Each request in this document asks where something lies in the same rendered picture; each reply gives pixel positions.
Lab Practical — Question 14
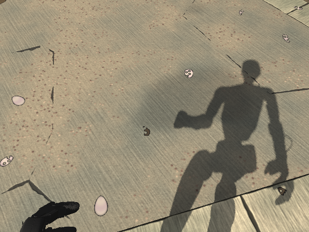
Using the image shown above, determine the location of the robot left hand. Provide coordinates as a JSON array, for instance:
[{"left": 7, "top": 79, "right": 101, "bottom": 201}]
[{"left": 19, "top": 201, "right": 80, "bottom": 232}]

